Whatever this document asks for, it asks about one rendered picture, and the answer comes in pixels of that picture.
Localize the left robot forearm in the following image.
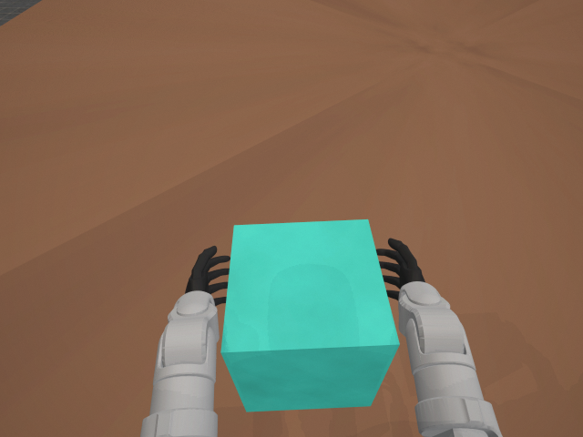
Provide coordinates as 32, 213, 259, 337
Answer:
140, 290, 220, 437

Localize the carton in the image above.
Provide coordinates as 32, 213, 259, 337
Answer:
220, 219, 400, 412

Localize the robot right hand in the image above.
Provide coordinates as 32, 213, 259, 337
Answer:
376, 239, 425, 300

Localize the robot left hand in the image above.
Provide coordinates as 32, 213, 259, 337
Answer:
185, 246, 230, 306

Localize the right robot forearm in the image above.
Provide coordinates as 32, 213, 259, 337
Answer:
398, 281, 503, 437

